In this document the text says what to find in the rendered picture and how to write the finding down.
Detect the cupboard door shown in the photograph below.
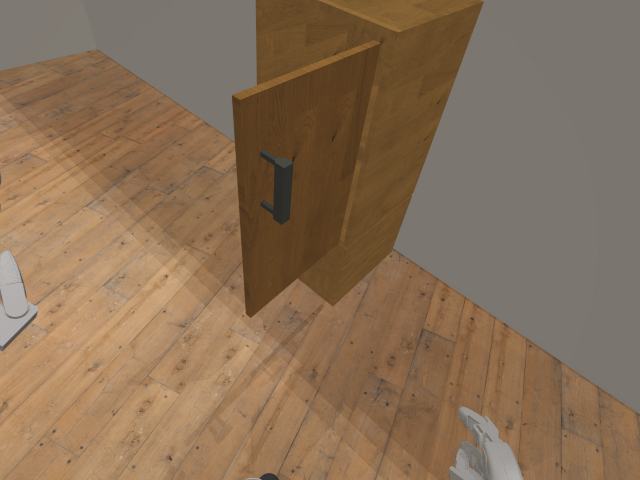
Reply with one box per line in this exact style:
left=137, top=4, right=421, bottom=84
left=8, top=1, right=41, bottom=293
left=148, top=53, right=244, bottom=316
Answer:
left=232, top=40, right=381, bottom=318

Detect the robot right hand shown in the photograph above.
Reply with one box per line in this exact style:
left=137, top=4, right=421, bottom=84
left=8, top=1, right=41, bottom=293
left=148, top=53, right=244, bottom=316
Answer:
left=450, top=406, right=524, bottom=480

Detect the robot left hand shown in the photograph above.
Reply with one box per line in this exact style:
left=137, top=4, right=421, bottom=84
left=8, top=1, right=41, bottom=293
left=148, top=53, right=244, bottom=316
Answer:
left=0, top=174, right=38, bottom=351

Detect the handle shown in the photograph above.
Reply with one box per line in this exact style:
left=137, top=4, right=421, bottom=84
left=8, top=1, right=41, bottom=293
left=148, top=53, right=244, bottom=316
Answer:
left=260, top=149, right=293, bottom=225

